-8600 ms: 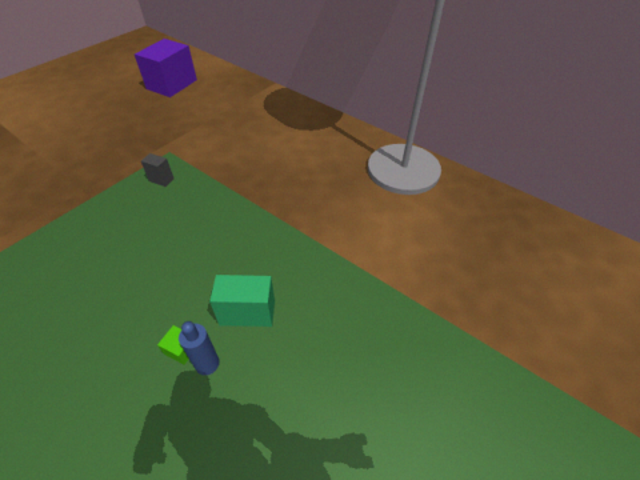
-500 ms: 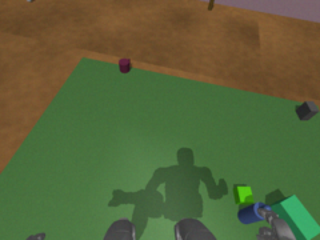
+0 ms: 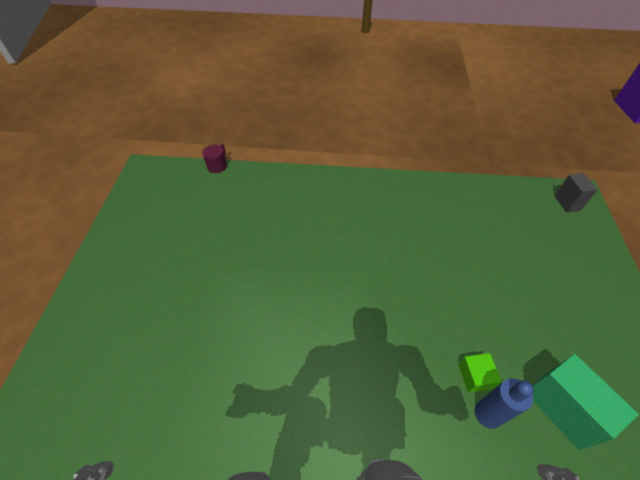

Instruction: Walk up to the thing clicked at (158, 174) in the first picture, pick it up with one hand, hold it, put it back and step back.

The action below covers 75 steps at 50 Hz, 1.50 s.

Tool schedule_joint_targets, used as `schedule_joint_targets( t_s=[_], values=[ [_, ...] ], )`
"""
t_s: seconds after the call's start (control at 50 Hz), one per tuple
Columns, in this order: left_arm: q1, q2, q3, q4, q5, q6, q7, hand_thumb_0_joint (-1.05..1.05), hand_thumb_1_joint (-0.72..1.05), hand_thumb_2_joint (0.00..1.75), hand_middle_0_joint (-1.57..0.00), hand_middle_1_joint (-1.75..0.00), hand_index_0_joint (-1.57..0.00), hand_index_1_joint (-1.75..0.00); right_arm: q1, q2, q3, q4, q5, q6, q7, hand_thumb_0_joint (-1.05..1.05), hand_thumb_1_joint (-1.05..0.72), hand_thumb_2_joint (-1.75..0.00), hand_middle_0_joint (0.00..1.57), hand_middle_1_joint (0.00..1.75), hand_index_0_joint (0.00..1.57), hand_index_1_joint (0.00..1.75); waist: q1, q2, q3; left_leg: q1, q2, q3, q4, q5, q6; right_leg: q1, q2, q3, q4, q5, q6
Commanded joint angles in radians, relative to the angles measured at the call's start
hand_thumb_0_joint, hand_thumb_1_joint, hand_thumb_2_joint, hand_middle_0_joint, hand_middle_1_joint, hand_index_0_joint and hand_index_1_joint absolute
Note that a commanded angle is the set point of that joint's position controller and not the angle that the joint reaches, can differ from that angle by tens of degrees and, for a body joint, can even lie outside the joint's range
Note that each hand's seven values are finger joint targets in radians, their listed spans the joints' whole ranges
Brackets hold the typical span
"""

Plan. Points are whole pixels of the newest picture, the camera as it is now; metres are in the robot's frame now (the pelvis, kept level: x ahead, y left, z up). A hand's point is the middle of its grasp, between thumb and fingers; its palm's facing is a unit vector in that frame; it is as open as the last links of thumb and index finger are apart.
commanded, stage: walk up
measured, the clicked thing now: (574, 193) +1.20 -1.03 -0.69
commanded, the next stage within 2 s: stand in 1.14 s
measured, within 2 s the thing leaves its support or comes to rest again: neither
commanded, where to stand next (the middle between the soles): +0.07 +0.00 m, yaw +1 degrees
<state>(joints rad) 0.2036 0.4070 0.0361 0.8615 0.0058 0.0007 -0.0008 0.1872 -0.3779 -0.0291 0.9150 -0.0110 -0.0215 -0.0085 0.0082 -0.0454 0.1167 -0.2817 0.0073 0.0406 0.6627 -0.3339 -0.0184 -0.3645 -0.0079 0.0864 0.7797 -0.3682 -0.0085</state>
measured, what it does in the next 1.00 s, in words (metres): stands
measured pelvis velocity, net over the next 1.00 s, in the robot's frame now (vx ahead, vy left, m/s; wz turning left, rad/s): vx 0.03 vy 0.01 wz -0.02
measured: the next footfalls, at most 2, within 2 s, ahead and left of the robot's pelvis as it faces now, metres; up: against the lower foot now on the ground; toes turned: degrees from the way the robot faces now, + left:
none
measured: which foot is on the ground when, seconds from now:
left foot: down 0.00-1.00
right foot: down 0.00-1.00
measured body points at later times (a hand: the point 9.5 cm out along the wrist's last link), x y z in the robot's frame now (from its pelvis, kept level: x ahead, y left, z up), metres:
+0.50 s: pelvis +0.00 -0.01 +0.02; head +0.01 -0.02 +0.47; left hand +0.09 +0.30 -0.10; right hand +0.06 -0.32 -0.11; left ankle +0.01 +0.14 -0.71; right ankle +0.03 -0.12 -0.71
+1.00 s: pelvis +0.03 +0.01 +0.03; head +0.04 +0.01 +0.48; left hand +0.13 +0.31 -0.10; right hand +0.12 -0.30 -0.09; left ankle +0.01 +0.14 -0.71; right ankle +0.03 -0.12 -0.71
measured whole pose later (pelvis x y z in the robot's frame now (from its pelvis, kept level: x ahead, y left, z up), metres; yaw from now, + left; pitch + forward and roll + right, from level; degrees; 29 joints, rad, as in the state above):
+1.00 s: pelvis +0.03 +0.01 +0.03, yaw -1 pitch -2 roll +0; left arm 0.05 0.34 0.02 1.15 0.00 0.00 -0.02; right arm 0.09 -0.35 -0.01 1.11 -0.01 -0.03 0.00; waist 0.00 -0.01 0.04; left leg -0.09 0.03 0.02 0.34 -0.22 -0.02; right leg -0.14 -0.01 0.03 0.36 -0.19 0.01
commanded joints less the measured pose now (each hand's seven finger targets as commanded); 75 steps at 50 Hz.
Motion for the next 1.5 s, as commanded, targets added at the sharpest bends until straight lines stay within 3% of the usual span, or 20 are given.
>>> schedule_joint_targets(
  t_s=[0.0,0.02,0.04,0.06,0.08,0.1,0.12,0.16,0.2,0.24,0.3,0.36,0.4,0.56,0.68,1.1,1.12,1.18,1.48],
  values=[
    [0.001,0.187,0.046,-0.035,-0.002,-0.016,0.023,0.00,0.90,0.90,-0.20,-0.30,-0.20,-0.30,-0.040,-0.328,-0.069,-0.067,-0.004,-0.049,-0.010,0.00,-0.90,-0.90,0.20,0.30,0.20,0.30,0.006,0.193,-0.150,0.052,0.406,-0.439,-0.265,0.185,0.275,-0.008,-0.028,-0.019,0.035,-0.179,-0.016],
    [0.013,0.192,0.044,-0.015,0.001,-0.023,0.017,0.00,0.90,0.90,-0.20,-0.30,-0.20,-0.30,-0.089,-0.297,-0.059,-0.068,-0.009,-0.047,-0.005,0.00,-0.90,-0.90,0.20,0.30,0.20,0.30,0.034,0.176,-0.124,0.010,0.338,-0.337,-0.236,0.172,0.237,0.052,-0.037,-0.009,-0.070,-0.145,-0.027],
    [0.017,0.176,0.046,0.007,0.005,-0.030,0.008,0.00,0.90,0.90,-0.20,-0.30,-0.20,-0.30,-0.095,-0.268,-0.046,-0.061,-0.008,-0.042,-0.001,0.00,-0.90,-0.90,0.20,0.30,0.20,0.30,0.041,0.167,-0.112,-0.026,0.240,-0.209,-0.214,0.137,0.163,0.126,-0.026,-0.006,-0.197,-0.011,-0.038],
    [0.005,0.183,0.052,0.015,0.005,-0.038,0.003,0.00,0.90,0.90,-0.20,-0.30,-0.20,-0.30,-0.095,-0.243,-0.035,-0.058,-0.004,-0.040,-0.001,0.00,-0.90,-0.90,0.20,0.30,0.20,0.30,0.031,0.161,-0.112,-0.039,0.163,-0.129,-0.181,0.160,0.100,0.163,-0.041,0.032,-0.236,0.182,-0.053],
    [-0.017,0.197,0.056,0.020,0.005,-0.040,0.001,0.00,0.90,0.90,-0.20,-0.30,-0.20,-0.30,-0.071,-0.229,-0.028,-0.046,0.001,-0.039,-0.001,0.00,-0.90,-0.90,0.20,0.30,0.20,0.30,0.020,0.139,-0.100,-0.078,0.118,-0.097,-0.157,0.154,0.063,0.199,-0.063,0.067,-0.250,0.281,-0.068],
    [-0.053,0.207,0.056,0.017,0.002,-0.040,0.000,0.00,0.90,0.90,-0.20,-0.30,-0.20,-0.30,-0.051,-0.215,-0.022,-0.030,0.004,-0.037,0.000,0.00,-0.90,-0.90,0.20,0.30,0.20,0.30,0.004,0.117,-0.091,-0.078,0.093,-0.087,-0.168,0.079,0.048,0.167,-0.087,0.108,-0.266,0.222,-0.087],
    [-0.081,0.207,0.053,0.021,0.002,-0.038,-0.003,0.00,0.90,0.90,-0.20,-0.30,-0.20,-0.30,-0.032,-0.218,-0.021,-0.012,0.006,-0.033,0.003,0.00,-0.90,-0.90,0.20,0.30,0.20,0.30,-0.012,0.126,-0.077,-0.062,0.100,-0.105,-0.217,-0.059,0.056,0.115,-0.098,0.116,-0.288,0.077,-0.091],
    [-0.083,0.190,0.044,0.042,0.004,-0.028,-0.011,0.00,0.90,0.90,-0.20,-0.30,-0.20,-0.30,-0.061,-0.228,-0.028,0.000,-0.002,-0.025,0.008,0.00,-0.90,-0.90,0.20,0.30,0.20,0.30,0.003,0.138,-0.002,-0.044,0.115,-0.144,-0.285,-0.275,0.073,-0.006,-0.066,0.098,-0.335,-0.202,-0.079],
    [-0.087,0.186,0.044,0.062,0.008,-0.025,-0.016,0.00,0.90,0.90,-0.20,-0.30,-0.20,-0.30,-0.075,-0.233,-0.028,0.005,-0.003,-0.022,0.012,0.00,-0.90,-0.90,0.20,0.30,0.20,0.30,0.009,0.092,0.015,-0.061,0.114,-0.144,-0.281,-0.293,0.075,0.003,-0.060,0.111,-0.403,-0.233,-0.070],
    [-0.103,0.190,0.045,0.079,0.014,-0.032,-0.016,0.00,0.90,0.90,-0.20,-0.30,-0.20,-0.30,-0.047,-0.208,-0.021,0.023,-0.002,-0.024,0.014,0.00,-0.90,-0.90,0.20,0.30,0.20,0.30,0.000,0.025,-0.009,-0.044,0.091,-0.104,-0.243,-0.169,0.062,0.045,-0.083,0.144,-0.445,-0.205,-0.076],
    [-0.138,0.189,0.043,0.091,0.009,-0.040,-0.011,0.00,0.90,0.90,-0.20,-0.30,-0.20,-0.30,-0.023,-0.188,-0.010,0.051,0.000,-0.032,0.010,0.00,-0.90,-0.90,0.20,0.30,0.20,0.30,-0.016,-0.029,-0.101,0.055,0.068,-0.060,-0.212,0.028,0.043,0.102,-0.128,0.172,-0.480,-0.046,-0.076],
    [-0.170,0.175,0.037,0.103,0.005,-0.034,-0.013,0.00,0.90,0.90,-0.20,-0.30,-0.20,-0.30,-0.019,-0.197,-0.012,0.074,-0.001,-0.033,0.007,0.00,-0.90,-0.90,0.20,0.30,0.20,0.30,-0.022,-0.039,-0.112,0.110,0.074,-0.076,-0.257,0.019,0.044,0.067,-0.121,0.146,-0.501,-0.079,-0.056],
    [-0.173,0.161,0.035,0.117,0.001,-0.032,-0.012,0.00,0.90,0.90,-0.20,-0.30,-0.20,-0.30,-0.032,-0.208,-0.014,0.087,-0.002,-0.034,0.006,0.00,-0.90,-0.90,0.20,0.30,0.20,0.30,-0.015,-0.025,-0.096,0.103,0.089,-0.088,-0.279,0.044,0.045,0.084,-0.101,0.112,-0.495,-0.038,-0.045],
    [-0.161,0.148,0.031,0.170,-0.008,-0.030,-0.007,0.00,0.90,0.90,-0.20,-0.30,-0.20,-0.30,-0.054,-0.211,-0.010,0.119,0.000,-0.039,-0.002,0.00,-0.90,-0.90,0.20,0.30,0.20,0.30,-0.004,0.029,-0.164,0.132,0.123,-0.095,-0.319,0.242,0.044,0.220,-0.097,0.048,-0.428,0.298,-0.035],
    [-0.171,0.140,0.027,0.197,-0.009,-0.024,-0.002,0.00,0.90,0.90,-0.20,-0.30,-0.20,-0.30,-0.077,-0.207,-0.016,0.135,-0.001,-0.038,-0.007,0.00,-0.90,-0.90,0.20,0.30,0.20,0.30,-0.005,0.061,-0.179,0.157,0.138,-0.097,-0.337,0.340,0.048,0.263,-0.098,0.021,-0.414,0.395,-0.030],
    [-0.197,0.136,0.020,0.236,-0.001,-0.023,0.003,0.00,0.90,0.90,-0.20,-0.30,-0.20,-0.30,-0.147,-0.185,-0.022,0.145,0.000,-0.025,-0.004,0.00,-0.90,-0.90,0.20,0.30,0.20,0.30,-0.012,0.057,-0.161,0.212,0.129,-0.079,-0.380,0.332,0.037,0.264,-0.104,0.015,-0.467,0.402,-0.006],
    [-0.194,0.146,0.016,0.227,0.004,-0.031,0.006,0.00,0.90,0.90,-0.20,-0.30,-0.20,-0.30,-0.163,-0.191,-0.025,0.142,0.000,-0.019,-0.004,0.00,-0.90,-0.90,0.20,0.30,0.20,0.30,-0.013,0.068,-0.165,0.227,0.137,-0.094,-0.373,0.399,0.030,0.272,-0.117,0.019,-0.462,0.482,-0.006],
    [-0.184,0.147,0.015,0.231,0.002,-0.037,0.009,0.00,0.90,0.90,-0.20,-0.30,-0.20,-0.30,-0.154,-0.192,-0.024,0.148,0.003,-0.013,-0.005,0.00,-0.90,-0.90,0.20,0.30,0.20,0.30,-0.016,0.051,-0.188,0.253,0.138,-0.089,-0.369,0.413,0.030,0.284,-0.120,0.020,-0.468,0.517,-0.004],
    [-0.165,0.152,0.005,0.223,0.002,-0.035,0.013,0.00,0.90,0.90,-0.20,-0.30,-0.20,-0.30,-0.153,-0.187,-0.019,0.166,0.001,-0.005,0.004,0.00,-0.90,-0.90,0.20,0.30,0.20,0.30,-0.011,0.052,-0.150,0.222,0.132,-0.101,-0.404,0.287,0.025,0.262,-0.115,0.011,-0.500,0.371,-0.004]
  ],
)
